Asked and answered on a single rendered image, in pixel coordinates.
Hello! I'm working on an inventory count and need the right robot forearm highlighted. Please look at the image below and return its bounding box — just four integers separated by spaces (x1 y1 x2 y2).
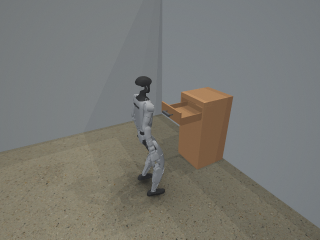
143 127 156 154

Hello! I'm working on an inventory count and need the handle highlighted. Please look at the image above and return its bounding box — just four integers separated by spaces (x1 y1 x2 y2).
162 110 173 117

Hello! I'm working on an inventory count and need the right robot hand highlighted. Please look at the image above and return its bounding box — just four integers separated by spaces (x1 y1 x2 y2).
149 151 161 168

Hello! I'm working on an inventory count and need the right robot upper arm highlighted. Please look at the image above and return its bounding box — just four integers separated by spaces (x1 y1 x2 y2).
142 101 155 132

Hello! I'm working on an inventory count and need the drawer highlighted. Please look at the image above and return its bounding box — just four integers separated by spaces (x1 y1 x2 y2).
161 101 203 126

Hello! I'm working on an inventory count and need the left robot forearm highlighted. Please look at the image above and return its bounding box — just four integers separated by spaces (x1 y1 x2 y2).
131 116 140 131

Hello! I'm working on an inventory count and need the humanoid robot head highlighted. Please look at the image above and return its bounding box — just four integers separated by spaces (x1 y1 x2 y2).
135 76 152 102

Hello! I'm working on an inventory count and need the left robot upper arm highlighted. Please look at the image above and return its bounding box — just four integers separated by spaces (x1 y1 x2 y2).
131 94 139 118

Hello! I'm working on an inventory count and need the robot right thigh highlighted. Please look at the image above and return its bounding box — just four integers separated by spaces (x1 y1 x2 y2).
145 140 165 172

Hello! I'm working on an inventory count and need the cabinet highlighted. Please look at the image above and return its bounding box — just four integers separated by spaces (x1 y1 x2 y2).
178 87 233 170

